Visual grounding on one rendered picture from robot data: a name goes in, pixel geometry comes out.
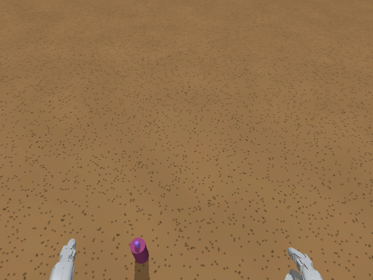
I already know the left robot hand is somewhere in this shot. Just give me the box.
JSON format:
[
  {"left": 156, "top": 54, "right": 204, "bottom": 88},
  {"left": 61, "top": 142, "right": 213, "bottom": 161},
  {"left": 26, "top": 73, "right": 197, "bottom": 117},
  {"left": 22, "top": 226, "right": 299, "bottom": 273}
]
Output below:
[{"left": 49, "top": 239, "right": 76, "bottom": 280}]

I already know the right robot hand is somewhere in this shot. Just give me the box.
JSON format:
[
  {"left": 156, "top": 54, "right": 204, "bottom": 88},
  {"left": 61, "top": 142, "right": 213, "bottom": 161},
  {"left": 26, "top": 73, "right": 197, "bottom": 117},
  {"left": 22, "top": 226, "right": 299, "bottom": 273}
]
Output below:
[{"left": 285, "top": 247, "right": 323, "bottom": 280}]

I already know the bottle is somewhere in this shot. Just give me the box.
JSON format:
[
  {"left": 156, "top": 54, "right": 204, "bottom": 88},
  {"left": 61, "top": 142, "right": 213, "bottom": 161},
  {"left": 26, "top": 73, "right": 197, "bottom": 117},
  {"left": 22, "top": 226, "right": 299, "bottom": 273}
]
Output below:
[{"left": 130, "top": 237, "right": 149, "bottom": 264}]

